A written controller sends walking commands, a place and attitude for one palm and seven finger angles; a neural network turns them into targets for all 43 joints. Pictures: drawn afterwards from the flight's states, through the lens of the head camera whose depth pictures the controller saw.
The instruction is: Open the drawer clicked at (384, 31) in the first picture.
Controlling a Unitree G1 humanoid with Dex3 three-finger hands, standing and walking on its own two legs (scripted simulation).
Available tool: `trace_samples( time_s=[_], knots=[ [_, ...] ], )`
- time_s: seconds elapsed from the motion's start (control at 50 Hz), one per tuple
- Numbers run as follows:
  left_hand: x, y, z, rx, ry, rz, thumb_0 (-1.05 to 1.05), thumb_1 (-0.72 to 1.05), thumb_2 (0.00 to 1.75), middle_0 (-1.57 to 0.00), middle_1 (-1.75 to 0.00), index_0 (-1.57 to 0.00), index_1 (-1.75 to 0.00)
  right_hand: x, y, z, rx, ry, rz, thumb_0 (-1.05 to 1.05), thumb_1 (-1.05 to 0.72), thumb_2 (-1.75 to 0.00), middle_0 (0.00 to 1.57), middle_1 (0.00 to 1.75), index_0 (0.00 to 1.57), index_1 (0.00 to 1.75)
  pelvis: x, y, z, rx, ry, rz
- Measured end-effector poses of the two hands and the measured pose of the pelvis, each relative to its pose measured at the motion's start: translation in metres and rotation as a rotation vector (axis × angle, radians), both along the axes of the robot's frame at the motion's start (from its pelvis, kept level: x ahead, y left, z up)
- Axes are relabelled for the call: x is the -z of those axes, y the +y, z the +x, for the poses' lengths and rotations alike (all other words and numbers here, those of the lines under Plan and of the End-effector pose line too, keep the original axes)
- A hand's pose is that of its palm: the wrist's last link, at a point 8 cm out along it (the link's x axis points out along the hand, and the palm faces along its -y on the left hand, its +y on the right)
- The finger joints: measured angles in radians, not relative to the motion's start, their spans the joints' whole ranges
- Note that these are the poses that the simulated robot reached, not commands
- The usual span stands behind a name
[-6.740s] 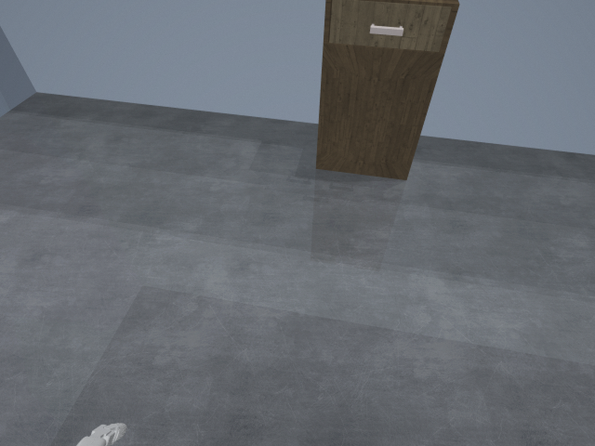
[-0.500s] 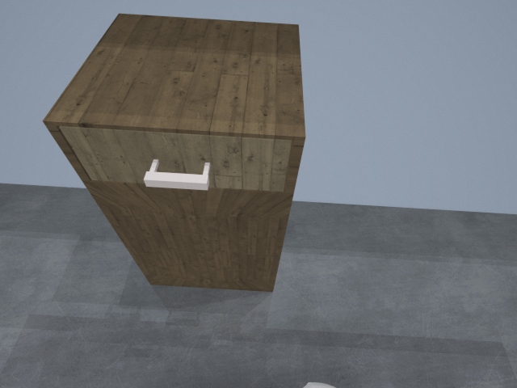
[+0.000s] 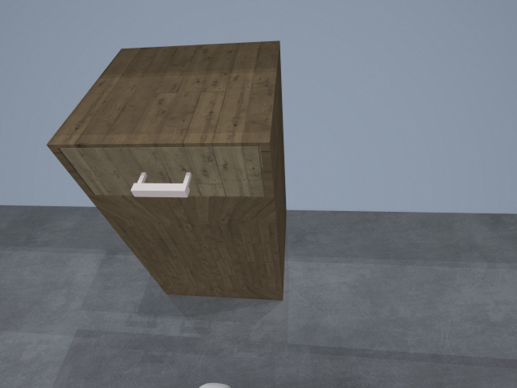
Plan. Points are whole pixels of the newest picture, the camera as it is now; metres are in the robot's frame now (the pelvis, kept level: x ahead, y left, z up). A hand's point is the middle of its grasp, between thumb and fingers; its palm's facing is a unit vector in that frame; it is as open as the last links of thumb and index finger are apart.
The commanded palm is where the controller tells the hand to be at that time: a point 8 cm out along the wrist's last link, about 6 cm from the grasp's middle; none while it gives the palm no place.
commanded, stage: come to a stop and stand still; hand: left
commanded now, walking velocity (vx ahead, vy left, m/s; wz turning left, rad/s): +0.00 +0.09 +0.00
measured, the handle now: (163, 183) +0.52 +0.27 -0.03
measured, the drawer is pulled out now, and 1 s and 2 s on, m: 0.00 0.00 0.00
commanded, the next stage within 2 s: look again from close up in 1.12 s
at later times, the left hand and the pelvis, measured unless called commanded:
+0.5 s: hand out of the picture +0.02 +0.26 -0.19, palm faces +0.05 -0.98 -0.19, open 7.3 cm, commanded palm none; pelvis +0.02 +0.08 -0.01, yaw -1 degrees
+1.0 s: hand out of the picture +0.04 +0.25 -0.18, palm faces +0.02 -0.98 -0.21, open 7.2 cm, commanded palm none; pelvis +0.03 +0.07 -0.01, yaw -1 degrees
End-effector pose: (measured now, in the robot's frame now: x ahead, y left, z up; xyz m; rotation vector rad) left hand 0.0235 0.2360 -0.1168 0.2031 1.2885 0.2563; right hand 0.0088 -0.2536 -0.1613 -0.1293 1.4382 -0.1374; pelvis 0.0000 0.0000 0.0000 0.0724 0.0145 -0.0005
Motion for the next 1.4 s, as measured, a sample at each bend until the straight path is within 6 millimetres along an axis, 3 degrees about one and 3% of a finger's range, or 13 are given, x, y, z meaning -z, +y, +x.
trace_samples(
  time_s=[0.12, 0.26, 0.36, 0.48, 0.66, 0.84, 0.94, 1.12, 1.28, 1.4],
  knots=[
    [0.005, 0.012, -0.033, -0.035, 0.077, -0.014, 0.00, 0.91, 0.89, -0.20, -0.30, -0.21, -0.30, -0.003, 0.013, 0.013, -0.029, -0.018, -0.014, 0.01, -0.91, -0.90, 0.20, 0.30, 0.20, 0.29, 0.000, 0.013, -0.001, -0.003, 0.006, -0.010],
    [0.028, 0.045, -0.057, -0.059, 0.151, -0.067, 0.00, 0.91, 0.89, -0.20, -0.30, -0.20, -0.30, -0.011, 0.055, 0.046, -0.062, -0.139, -0.039, 0.01, -0.91, -0.90, 0.20, 0.30, 0.20, 0.29, 0.009, 0.045, -0.002, 0.000, 0.006, -0.053],
    [0.046, 0.067, -0.048, -0.057, 0.153, -0.098, 0.01, 0.91, 0.89, -0.20, -0.30, -0.20, -0.30, -0.015, 0.091, 0.051, -0.072, -0.160, -0.050, 0.00, -0.91, -0.90, 0.20, 0.30, 0.20, 0.29, 0.013, 0.065, 0.004, -0.001, 0.004, -0.065],
    [0.042, 0.070, -0.018, -0.016, 0.131, -0.110, 0.00, 0.91, 0.89, -0.20, -0.30, -0.20, -0.30, -0.013, 0.105, 0.051, -0.047, -0.141, -0.052, 0.00, -0.94, -0.90, 0.20, 0.30, 0.20, 0.30, 0.011, 0.077, 0.016, 0.008, 0.012, -0.048],
    [0.033, 0.071, 0.021, 0.038, 0.080, -0.067, 0.01, 0.93, 0.89, -0.20, -0.30, -0.20, -0.30, 0.001, 0.108, 0.030, 0.019, -0.069, -0.022, 0.00, -0.94, -0.90, 0.20, 0.30, 0.20, 0.30, 0.011, 0.079, 0.030, 0.013, 0.002, -0.064],
    [0.035, 0.064, 0.034, 0.043, 0.046, -0.075, 0.00, 0.93, 0.89, -0.20, -0.30, -0.20, -0.30, -0.001, 0.114, 0.002, 0.029, -0.003, -0.005, 0.01, -0.91, -0.90, 0.20, 0.30, 0.20, 0.29, 0.009, 0.073, 0.031, 0.014, -0.022, -0.068],
    [0.035, 0.060, 0.024, 0.040, 0.063, -0.081, 0.00, 0.94, 0.89, -0.20, -0.30, -0.20, -0.30, -0.002, 0.117, -0.010, 0.035, 0.017, 0.006, 0.01, -0.91, -0.90, 0.20, 0.30, 0.20, 0.29, 0.008, 0.070, 0.028, 0.015, -0.028, -0.070],
    [0.036, 0.047, -0.011, 0.019, 0.131, -0.111, 0.00, 0.93, 0.89, -0.20, -0.30, -0.20, -0.30, -0.003, 0.115, -0.022, 0.037, 0.035, 0.012, 0.01, -0.91, -0.90, 0.20, 0.30, 0.20, 0.29, 0.007, 0.066, 0.022, 0.013, -0.028, -0.072],
    [0.040, 0.033, -0.034, 0.022, 0.137, -0.133, 0.00, 0.92, 0.89, -0.20, -0.30, -0.20, -0.30, -0.003, 0.109, -0.016, 0.024, -0.005, 0.004, 0.01, -0.91, -0.90, 0.20, 0.30, 0.20, 0.29, 0.010, 0.067, 0.011, 0.015, -0.021, -0.090],
    [0.047, 0.042, -0.042, 0.042, 0.138, -0.154, 0.00, 0.91, 0.89, -0.20, -0.30, -0.20, -0.30, -0.003, 0.107, -0.010, 0.009, -0.074, -0.026, 0.01, -0.92, -0.90, 0.20, 0.30, 0.20, 0.29, 0.015, 0.077, 0.001, 0.016, -0.026, -0.092]
  ],
)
